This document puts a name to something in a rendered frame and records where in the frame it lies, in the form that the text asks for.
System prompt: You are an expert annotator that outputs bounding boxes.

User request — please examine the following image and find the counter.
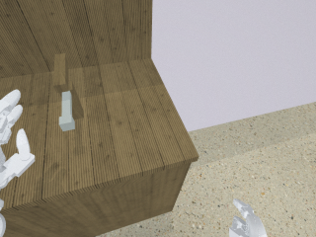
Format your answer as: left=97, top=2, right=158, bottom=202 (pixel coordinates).
left=0, top=0, right=199, bottom=237

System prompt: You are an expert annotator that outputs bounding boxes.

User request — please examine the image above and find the right robot hand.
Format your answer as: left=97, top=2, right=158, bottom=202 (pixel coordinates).
left=229, top=198, right=268, bottom=237

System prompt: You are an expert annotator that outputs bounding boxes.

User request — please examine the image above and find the tap lever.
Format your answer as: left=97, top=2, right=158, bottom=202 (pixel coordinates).
left=58, top=91, right=75, bottom=131

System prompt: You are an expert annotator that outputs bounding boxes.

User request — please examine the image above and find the left robot hand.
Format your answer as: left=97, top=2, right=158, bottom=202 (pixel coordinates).
left=0, top=89, right=36, bottom=191

